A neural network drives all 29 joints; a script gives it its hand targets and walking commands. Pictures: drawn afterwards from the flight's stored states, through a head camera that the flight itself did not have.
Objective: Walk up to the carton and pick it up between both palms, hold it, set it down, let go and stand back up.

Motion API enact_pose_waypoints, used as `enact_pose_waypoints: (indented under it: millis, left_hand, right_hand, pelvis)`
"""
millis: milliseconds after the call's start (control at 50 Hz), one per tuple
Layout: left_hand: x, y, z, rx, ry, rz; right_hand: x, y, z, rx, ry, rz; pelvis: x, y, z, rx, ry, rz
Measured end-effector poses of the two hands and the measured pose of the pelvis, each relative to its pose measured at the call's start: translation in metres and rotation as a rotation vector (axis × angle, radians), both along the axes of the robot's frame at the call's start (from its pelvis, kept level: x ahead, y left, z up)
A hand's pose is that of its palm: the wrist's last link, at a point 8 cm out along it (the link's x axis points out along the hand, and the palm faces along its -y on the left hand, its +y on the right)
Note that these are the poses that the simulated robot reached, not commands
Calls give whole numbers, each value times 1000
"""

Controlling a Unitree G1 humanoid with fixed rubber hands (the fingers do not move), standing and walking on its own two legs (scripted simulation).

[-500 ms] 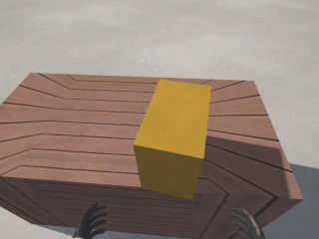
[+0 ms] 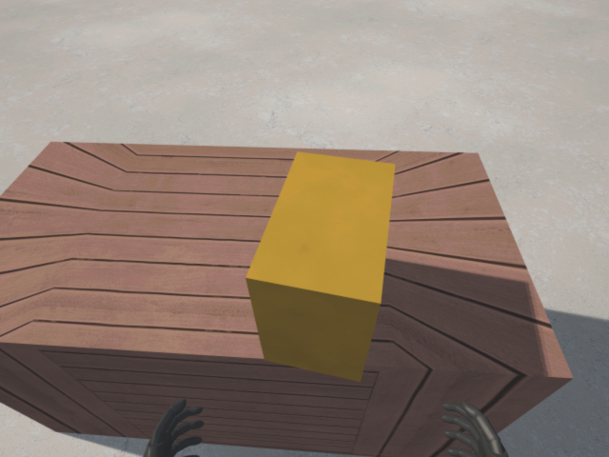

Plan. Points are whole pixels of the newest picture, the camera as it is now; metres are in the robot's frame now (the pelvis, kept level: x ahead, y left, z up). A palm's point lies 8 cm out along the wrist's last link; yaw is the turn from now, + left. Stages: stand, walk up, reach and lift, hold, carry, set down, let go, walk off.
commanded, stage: let go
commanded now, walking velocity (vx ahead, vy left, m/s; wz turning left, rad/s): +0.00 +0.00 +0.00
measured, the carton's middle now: (328, 264) +0.42 +0.01 -0.01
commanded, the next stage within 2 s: stand in 0.36 s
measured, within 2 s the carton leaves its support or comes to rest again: neither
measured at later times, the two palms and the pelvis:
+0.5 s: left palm out of the picture +0.13 +0.25 -0.09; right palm out of the picture +0.15 -0.22 -0.09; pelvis +0.00 +0.00 +0.00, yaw +0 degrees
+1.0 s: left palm out of the picture +0.07 +0.29 -0.11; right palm out of the picture +0.11 -0.25 -0.11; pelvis +0.00 +0.01 +0.00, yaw +1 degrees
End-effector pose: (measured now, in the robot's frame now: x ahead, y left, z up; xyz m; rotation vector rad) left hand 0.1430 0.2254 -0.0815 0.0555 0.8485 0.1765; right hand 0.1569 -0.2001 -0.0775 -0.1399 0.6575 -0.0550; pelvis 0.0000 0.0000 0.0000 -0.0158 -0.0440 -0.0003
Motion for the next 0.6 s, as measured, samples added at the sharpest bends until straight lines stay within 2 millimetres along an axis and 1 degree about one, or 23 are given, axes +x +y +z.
enact_pose_waypoints:
  millis: [400,440,500,600]
  left_hand:
    - [-3,1,-3,2,12,3]
    - [-8,8,-5,18,16,6]
    - [-18,23,-9,57,46,9]
    - [-35,45,-15,108,111,14]
  right_hand:
    - [1,-1,-3,-1,20,3]
    - [-2,-6,-8,-14,67,-1]
    - [-8,-19,-14,-45,133,-8]
    - [-21,-38,-18,-97,201,-14]
  pelvis:
    - [0,0,0,1,0,1]
    - [1,1,-1,5,1,4]
    - [2,2,-2,13,2,8]
    - [4,4,-2,17,3,11]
